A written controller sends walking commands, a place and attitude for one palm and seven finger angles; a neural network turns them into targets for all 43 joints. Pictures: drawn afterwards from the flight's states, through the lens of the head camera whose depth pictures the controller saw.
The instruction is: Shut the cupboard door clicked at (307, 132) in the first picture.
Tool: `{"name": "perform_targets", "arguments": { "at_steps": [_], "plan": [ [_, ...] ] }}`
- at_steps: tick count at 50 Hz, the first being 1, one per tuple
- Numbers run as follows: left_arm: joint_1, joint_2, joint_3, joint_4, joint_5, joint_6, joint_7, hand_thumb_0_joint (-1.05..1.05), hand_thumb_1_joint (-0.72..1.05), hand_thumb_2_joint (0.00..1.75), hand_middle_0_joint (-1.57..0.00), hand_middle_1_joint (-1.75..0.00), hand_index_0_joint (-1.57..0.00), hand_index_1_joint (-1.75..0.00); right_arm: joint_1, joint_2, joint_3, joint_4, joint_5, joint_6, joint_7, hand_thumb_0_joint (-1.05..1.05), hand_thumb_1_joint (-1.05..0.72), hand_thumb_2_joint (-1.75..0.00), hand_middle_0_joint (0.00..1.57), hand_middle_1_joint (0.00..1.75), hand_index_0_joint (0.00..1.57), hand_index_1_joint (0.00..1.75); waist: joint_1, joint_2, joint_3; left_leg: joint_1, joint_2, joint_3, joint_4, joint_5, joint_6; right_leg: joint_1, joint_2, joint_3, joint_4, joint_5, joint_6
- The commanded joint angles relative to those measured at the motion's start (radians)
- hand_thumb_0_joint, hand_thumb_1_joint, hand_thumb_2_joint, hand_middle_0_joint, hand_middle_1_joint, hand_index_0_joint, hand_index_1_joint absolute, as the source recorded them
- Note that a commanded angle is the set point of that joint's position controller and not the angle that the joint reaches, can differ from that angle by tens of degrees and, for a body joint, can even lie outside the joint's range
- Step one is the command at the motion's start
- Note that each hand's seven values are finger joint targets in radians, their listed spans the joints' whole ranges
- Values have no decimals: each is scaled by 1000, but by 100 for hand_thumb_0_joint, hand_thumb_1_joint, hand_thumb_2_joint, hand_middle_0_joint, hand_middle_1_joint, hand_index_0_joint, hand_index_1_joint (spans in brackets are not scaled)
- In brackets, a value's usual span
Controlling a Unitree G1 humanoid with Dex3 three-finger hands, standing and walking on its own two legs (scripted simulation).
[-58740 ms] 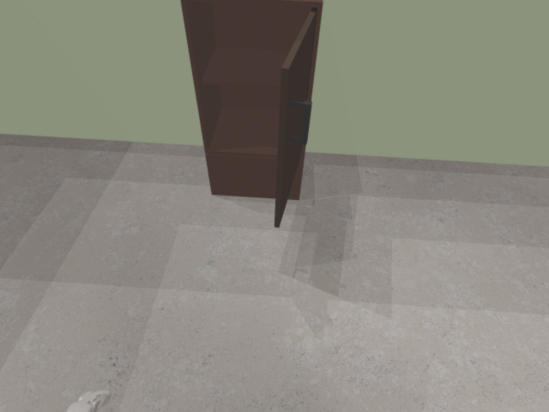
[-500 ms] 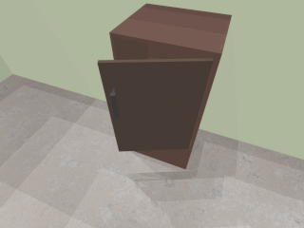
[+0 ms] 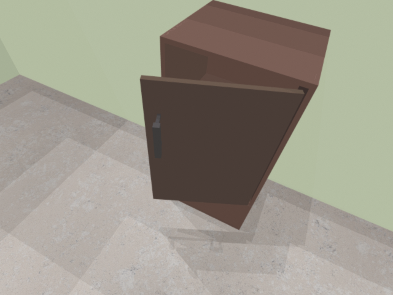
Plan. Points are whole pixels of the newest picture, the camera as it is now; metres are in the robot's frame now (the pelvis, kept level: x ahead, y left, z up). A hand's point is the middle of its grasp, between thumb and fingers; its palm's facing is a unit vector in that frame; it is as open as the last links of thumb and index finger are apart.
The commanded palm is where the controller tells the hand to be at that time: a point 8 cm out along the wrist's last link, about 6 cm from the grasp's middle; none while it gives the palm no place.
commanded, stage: shuffle to correct the standing spot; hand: left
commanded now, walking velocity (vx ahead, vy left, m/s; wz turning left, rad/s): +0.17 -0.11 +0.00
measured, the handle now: (158, 136) +0.53 +0.14 -0.03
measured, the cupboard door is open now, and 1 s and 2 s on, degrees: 24 24 24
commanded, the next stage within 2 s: come to a stop and stand still in 0.26 s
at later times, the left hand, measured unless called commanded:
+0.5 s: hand (149, 278) +0.19 +0.11 -0.16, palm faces +0.01 -0.97 -0.23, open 7.3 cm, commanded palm none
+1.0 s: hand out of the picture +0.08 +0.17 -0.17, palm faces +0.15 -0.97 -0.21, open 7.4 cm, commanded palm none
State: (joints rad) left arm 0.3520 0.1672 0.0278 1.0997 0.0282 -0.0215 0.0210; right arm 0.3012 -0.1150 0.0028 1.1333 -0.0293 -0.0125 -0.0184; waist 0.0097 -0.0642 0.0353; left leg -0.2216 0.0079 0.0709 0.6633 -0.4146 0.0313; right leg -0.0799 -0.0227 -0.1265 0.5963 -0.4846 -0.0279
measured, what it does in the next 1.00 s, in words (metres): steps on the spot: right foot, then left foot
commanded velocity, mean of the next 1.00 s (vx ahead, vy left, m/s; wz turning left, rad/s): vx -0.01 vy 0.03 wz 0.00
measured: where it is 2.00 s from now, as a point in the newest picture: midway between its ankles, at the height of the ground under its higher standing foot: outside the picture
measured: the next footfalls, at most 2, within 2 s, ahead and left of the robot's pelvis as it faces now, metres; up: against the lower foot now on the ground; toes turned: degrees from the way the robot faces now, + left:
right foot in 0.42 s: +0.22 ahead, -0.17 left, +0.00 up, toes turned -5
left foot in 0.90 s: +0.10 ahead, +0.06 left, +0.00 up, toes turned +3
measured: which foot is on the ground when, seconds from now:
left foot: down 0.00-0.42, up 0.44-0.88, down 0.90-1.00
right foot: down 0.00-0.02, up 0.04-0.40, down 0.42-0.90, up 0.92-1.00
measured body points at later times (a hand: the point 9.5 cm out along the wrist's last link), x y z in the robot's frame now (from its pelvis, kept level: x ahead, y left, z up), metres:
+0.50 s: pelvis +0.10 -0.07 +0.00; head +0.15 -0.09 +0.44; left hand +0.19 +0.17 -0.14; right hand +0.04 -0.29 -0.16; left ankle -0.02 +0.08 -0.67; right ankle +0.18 -0.17 -0.72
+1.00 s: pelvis +0.06 -0.03 +0.01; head +0.07 +0.00 +0.46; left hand +0.07 +0.22 -0.15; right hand +0.16 -0.26 -0.12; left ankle +0.06 +0.06 -0.72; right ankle +0.13 -0.16 -0.69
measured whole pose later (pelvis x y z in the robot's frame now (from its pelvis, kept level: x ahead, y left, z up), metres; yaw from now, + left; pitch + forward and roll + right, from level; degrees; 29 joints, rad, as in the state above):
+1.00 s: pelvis +0.06 -0.03 +0.01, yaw +4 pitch -1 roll +0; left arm 0.25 0.23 0.07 1.00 0.03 0.07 0.03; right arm 0.20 -0.13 -0.03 0.96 -0.03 0.02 -0.03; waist 0.03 -0.07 0.04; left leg -0.24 -0.02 0.03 0.53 -0.28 0.05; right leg -0.46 -0.04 -0.02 0.79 -0.38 0.00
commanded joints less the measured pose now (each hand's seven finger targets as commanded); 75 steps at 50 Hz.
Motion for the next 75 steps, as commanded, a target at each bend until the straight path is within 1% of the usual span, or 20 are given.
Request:
{"name": "perform_targets", "arguments": {
  "at_steps": [1,4,9,16,19,20,21,22,23,27,35,42,44,45,46,50,58,62,64,75],
  "plan": [
    [-116,69,9,-111,-7,-17,-2,0,90,90,-20,-30,-20,-30,390,-200,-35,54,-6,-35,-33,0,-90,-90,20,30,20,30,-148,376,59,327,377,-525,-343,887,246,-567,35,53,576,-116,-21],
    [-120,58,25,-110,-6,-8,-12,0,90,90,-20,-30,-20,-30,252,-137,-25,1,-2,-48,-41,0,-90,-90,20,30,20,30,-65,130,121,187,367,-367,-335,851,241,-602,-57,149,669,11,-20],
    [-104,6,19,-110,-6,18,-35,0,90,90,-20,-30,-20,-30,180,-135,-33,-36,5,-63,-35,0,-90,-90,20,30,20,30,-24,191,93,146,252,-148,-414,690,162,-579,-62,89,538,190,18],
    [-183,18,27,-147,-13,15,-42,0,90,90,-20,-30,-20,-30,138,-187,-62,-61,-7,-37,-26,0,-90,-90,20,30,20,30,-33,202,84,71,260,-93,-382,550,116,-368,-40,32,137,254,-1],
    [-1,78,43,-95,-8,-3,-36,0,90,90,-20,-30,-20,-30,124,-185,-65,-61,1,-26,-17,0,-90,-90,20,30,20,30,48,108,-12,6,204,-56,-163,516,65,-58,0,18,-28,339,-7],
    [112,133,57,-63,-3,-20,-26,0,90,90,-20,-30,-20,-30,143,-156,-58,-58,9,-25,-9,0,-90,-90,20,30,20,30,96,-18,-95,-69,125,-16,57,361,26,112,-89,125,-86,412,-27],
    [159,234,78,-58,-1,-29,-12,0,90,90,-20,-30,-20,-30,243,-68,-42,-71,21,-23,-6,0,-90,-90,20,30,20,30,78,-324,-229,-230,-35,29,380,-177,-21,263,-377,496,-183,653,-129],
    [142,231,62,-68,-21,-24,-7,0,90,90,-20,-30,-20,-30,205,-101,-41,-82,25,-4,-16,0,-90,-90,20,30,20,30,67,-219,-247,-171,2,-102,496,-253,-11,122,-407,524,-253,742,-172],
    [32,195,50,-94,-16,-12,0,0,90,90,-20,-30,-20,-30,189,-69,-40,-86,23,1,-21,0,-90,-90,20,30,20,30,22,-48,-112,-170,28,-105,493,-210,-13,-6,-398,449,-266,729,-190],
    [-125,145,36,-153,-7,-2,18,0,90,90,-20,-30,-20,-30,117,-82,-50,-78,29,39,-18,0,-90,-90,20,30,20,30,-16,-59,-60,-136,38,-91,458,-95,-54,-203,-321,254,-227,887,-165],
    [-111,201,67,-177,3,24,31,0,90,90,-20,-30,-20,-30,-26,-111,-69,-168,7,76,7,0,-90,-90,20,30,20,30,22,-45,-73,-217,10,-85,401,-20,-81,-196,-361,282,-283,595,-197],
    [-139,208,70,-200,8,49,15,0,90,90,-20,-30,-20,-30,19,-98,-62,-173,15,42,14,0,-90,-90,20,30,20,30,-6,-108,-77,45,-30,1,-95,71,-44,-293,-251,259,-298,133,-108],
    [-140,147,50,-207,-5,60,10,0,90,90,-20,-30,-20,-30,71,-143,-66,-164,15,30,4,0,-90,-90,20,30,20,30,-35,88,-60,161,56,-88,-332,95,-22,-402,-145,165,-123,35,-23],
    [-143,88,40,-222,-14,67,5,0,90,90,-20,-30,-20,-30,31,-204,-76,-194,3,27,0,0,-90,-90,20,30,20,30,-34,351,-1,17,251,-351,-466,28,53,-449,-33,65,55,-11,39],
    [-164,93,40,-227,-12,70,8,0,90,90,-20,-30,-20,-30,-50,-227,-72,-234,-2,33,-5,0,-90,-90,20,30,20,30,-24,343,56,-184,328,-403,-517,48,132,-382,-16,105,198,-21,37],
    [-47,75,41,-144,-2,69,4,0,90,90,-20,-30,-20,-30,-168,-169,-48,-243,3,15,-18,0,-90,-90,20,30,20,30,51,174,18,-171,205,-216,-427,253,131,-299,-2,159,397,105,29],
    [-38,52,10,-97,-14,28,14,0,90,90,-20,-30,-20,-30,10,-160,-47,-144,11,3,-22,0,-90,-90,20,30,20,30,-7,164,-91,176,193,-240,-311,685,125,-173,-19,116,-143,143,44],
    [9,90,0,-42,-15,8,21,0,90,90,-20,-30,-20,-30,-10,-115,-33,-127,29,-7,-15,0,-90,-90,20,30,20,30,-13,24,-69,59,78,-143,-289,396,6,-49,-143,222,-235,500,-15],
    [-3,76,-3,-32,-14,1,23,0,90,90,-20,-30,-20,-30,-7,-116,-34,-100,20,-2,-14,0,-90,-90,20,30,20,30,-17,-70,-73,87,83,-129,-272,456,1,-49,-114,206,-218,557,-16],
    [18,55,-9,-9,-13,24,17,0,90,90,-20,-30,-20,-30,19,-114,-26,-37,14,19,-11,0,-90,-90,20,30,20,30,-7,80,110,-21,81,-176,-421,25,-4,-185,-67,202,-295,91,-9]
  ]
}}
